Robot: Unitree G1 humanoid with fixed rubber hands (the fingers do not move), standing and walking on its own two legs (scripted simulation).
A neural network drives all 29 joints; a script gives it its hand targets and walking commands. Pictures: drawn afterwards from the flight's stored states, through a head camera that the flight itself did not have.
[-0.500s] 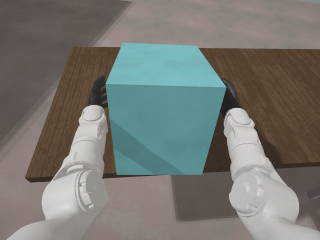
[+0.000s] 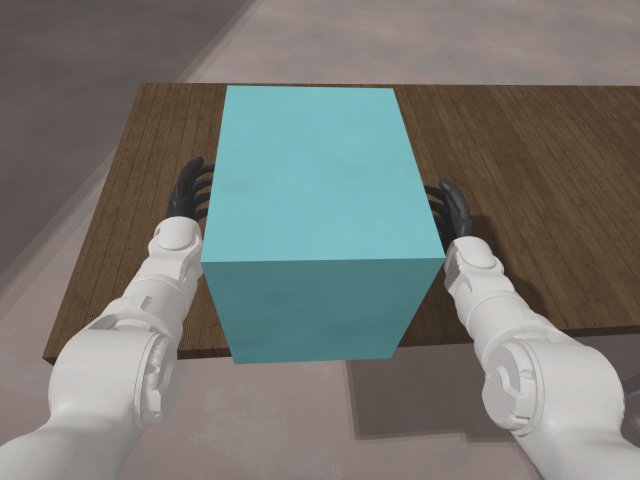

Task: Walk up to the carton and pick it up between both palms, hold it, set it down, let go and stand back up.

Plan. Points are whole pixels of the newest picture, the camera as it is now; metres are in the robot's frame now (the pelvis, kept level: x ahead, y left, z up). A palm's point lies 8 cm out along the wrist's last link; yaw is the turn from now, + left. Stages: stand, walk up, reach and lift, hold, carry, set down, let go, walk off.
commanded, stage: set down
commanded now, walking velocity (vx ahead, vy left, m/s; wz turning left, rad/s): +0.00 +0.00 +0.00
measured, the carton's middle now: (312, 228) +0.50 +0.06 +0.00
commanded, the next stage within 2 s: none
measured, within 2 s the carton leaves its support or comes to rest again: neither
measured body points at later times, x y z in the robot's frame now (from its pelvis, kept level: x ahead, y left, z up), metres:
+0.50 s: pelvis -0.03 -0.01 +0.00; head +0.05 +0.01 +0.44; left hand +0.42 +0.21 +0.06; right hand +0.44 -0.17 +0.07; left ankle +0.01 +0.11 -0.74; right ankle -0.06 -0.10 -0.74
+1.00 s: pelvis -0.07 +0.00 +0.00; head -0.02 +0.03 +0.44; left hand +0.34 +0.23 +0.05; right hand +0.35 -0.18 +0.06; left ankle +0.01 +0.11 -0.74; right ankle -0.06 -0.10 -0.74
